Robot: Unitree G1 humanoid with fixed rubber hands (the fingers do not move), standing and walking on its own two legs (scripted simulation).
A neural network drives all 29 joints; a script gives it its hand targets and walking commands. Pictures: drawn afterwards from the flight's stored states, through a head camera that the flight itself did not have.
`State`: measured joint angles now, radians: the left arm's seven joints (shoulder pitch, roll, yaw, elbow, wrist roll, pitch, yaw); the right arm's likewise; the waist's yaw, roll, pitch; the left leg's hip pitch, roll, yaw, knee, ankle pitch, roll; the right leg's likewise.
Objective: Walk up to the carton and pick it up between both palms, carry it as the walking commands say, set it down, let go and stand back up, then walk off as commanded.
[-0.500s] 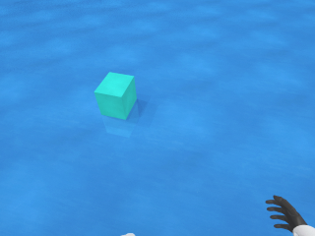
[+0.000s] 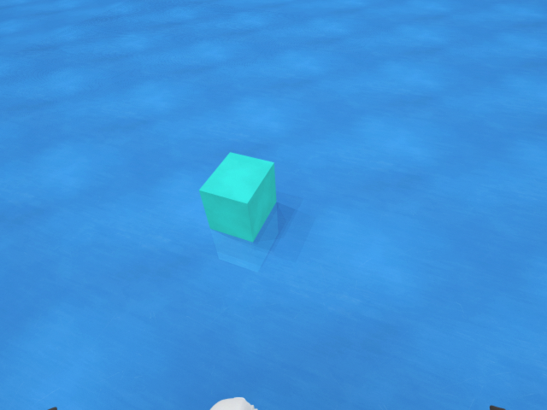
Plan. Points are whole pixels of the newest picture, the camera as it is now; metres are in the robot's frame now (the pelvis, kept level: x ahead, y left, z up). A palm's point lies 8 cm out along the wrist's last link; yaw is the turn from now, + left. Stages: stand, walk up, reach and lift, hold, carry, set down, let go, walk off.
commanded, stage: walk up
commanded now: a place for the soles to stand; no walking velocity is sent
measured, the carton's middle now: (241, 196) +1.15 +0.22 -0.62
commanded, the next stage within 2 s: none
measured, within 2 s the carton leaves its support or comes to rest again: neither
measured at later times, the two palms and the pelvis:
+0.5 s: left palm (73, 320) +0.30 +0.39 -0.08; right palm (467, 352) +0.24 -0.29 -0.08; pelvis +0.20 +0.06 -0.01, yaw +0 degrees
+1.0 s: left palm (70, 257) +0.44 +0.47 -0.10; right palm (392, 239) +0.46 -0.21 -0.07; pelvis +0.37 +0.13 +0.00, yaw +0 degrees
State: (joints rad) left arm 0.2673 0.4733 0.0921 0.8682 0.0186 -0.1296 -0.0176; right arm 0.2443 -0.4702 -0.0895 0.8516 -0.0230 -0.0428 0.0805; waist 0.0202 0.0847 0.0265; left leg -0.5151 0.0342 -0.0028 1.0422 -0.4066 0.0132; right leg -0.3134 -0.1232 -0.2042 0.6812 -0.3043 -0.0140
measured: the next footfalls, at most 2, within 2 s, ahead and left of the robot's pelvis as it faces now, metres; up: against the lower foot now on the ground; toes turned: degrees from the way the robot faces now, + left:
left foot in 0.18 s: +0.23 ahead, +0.18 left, +0.00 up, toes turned +7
right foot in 0.48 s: +0.32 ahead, -0.06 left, +0.00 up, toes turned -7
